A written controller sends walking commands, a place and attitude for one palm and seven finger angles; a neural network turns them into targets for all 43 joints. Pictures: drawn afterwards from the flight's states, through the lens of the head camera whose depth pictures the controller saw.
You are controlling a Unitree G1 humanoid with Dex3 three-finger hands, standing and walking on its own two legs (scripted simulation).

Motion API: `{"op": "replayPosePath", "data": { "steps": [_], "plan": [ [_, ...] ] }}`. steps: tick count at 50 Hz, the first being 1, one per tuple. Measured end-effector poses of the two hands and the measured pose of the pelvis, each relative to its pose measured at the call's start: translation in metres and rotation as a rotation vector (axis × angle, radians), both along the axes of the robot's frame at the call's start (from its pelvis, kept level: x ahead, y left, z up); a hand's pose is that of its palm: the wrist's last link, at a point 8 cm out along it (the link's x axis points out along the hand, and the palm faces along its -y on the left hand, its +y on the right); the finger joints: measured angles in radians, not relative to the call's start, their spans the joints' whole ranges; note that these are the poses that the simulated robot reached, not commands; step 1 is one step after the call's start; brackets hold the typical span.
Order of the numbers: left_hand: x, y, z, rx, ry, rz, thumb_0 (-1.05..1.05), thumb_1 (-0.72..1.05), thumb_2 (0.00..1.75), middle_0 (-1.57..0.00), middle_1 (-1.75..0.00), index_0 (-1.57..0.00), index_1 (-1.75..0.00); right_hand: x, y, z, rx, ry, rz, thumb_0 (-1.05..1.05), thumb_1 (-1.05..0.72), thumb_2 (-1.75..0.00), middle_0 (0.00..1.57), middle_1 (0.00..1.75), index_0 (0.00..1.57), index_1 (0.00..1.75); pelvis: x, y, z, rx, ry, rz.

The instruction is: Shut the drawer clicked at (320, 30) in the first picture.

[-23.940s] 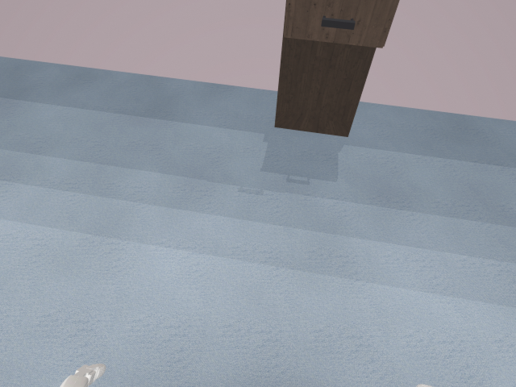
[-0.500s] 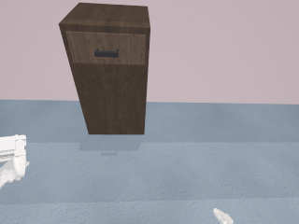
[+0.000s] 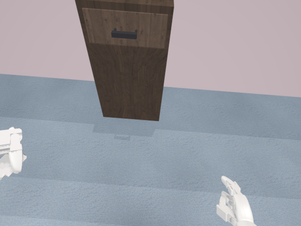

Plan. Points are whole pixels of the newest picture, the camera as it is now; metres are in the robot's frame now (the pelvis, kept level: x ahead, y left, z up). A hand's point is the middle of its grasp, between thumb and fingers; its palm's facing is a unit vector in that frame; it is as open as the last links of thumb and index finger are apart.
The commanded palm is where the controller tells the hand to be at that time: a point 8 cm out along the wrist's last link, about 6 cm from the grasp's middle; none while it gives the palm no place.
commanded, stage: stop stepping back and stand still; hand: left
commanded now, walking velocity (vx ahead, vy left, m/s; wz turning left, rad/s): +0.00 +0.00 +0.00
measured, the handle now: (124, 32) +1.00 +0.18 +0.01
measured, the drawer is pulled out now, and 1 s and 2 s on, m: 0.00 0.00 0.00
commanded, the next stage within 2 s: let the arm hang, fingers relaxed in 0.16 s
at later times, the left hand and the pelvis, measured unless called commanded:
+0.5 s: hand out of the picture +0.11 +0.21 -0.13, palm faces -0.04 -0.96 -0.28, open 3.0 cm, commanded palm none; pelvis -0.01 +0.01 -0.01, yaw +1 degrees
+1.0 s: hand out of the picture -0.04 +0.21 -0.16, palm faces +0.02 -0.97 -0.24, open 6.7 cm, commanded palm none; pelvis -0.02 +0.01 +0.01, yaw +0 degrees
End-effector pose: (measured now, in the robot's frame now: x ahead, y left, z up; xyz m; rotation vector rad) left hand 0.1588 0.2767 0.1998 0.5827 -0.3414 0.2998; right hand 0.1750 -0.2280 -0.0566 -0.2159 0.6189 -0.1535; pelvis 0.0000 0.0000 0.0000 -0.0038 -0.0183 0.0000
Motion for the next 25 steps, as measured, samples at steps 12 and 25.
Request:
{"op": "replayPosePath", "data": {
  "steps": [12, 25],
  "plan": [
    [-0.007, 0.000, -0.022, -0.080, 0.155, 0.049, 0.01, 0.89, 0.90, -1.40, -1.60, -1.41, -1.60, -0.020, 0.012, -0.023, 0.049, 0.133, -0.003, 0.01, -0.91, -0.90, 0.20, 0.30, 0.20, 0.30, 0.003, 0.002, 0.004, -0.007, 0.012, -0.010],
    [-0.056, -0.022, -0.298, -0.428, 1.252, 0.150, 0.01, 0.91, 0.90, -1.20, -1.40, -1.20, -1.40, -0.087, -0.026, -0.064, 0.014, 0.414, -0.034, 0.01, -0.91, -0.90, 0.20, 0.30, 0.20, 0.30, -0.014, 0.008, -0.008, 0.005, 0.010, 0.013]
  ]
}}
